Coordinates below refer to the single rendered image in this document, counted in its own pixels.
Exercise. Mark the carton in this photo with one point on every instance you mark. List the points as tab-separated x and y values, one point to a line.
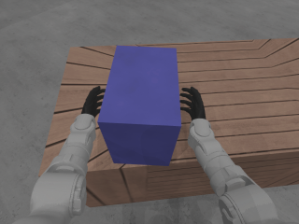
140	116

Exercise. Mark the robot right upper arm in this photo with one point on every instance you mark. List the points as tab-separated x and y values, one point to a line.
248	205

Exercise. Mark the left robot hand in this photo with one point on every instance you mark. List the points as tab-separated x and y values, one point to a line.
90	105

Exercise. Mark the pedestal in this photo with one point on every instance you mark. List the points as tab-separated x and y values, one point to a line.
250	93

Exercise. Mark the robot left upper arm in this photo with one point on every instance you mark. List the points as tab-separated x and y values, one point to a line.
57	199

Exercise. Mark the right robot forearm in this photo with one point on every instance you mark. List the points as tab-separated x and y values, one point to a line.
223	174

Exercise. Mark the right robot hand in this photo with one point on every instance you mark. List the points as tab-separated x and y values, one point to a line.
197	110

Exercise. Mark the left robot forearm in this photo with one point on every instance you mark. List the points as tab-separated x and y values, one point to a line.
76	151

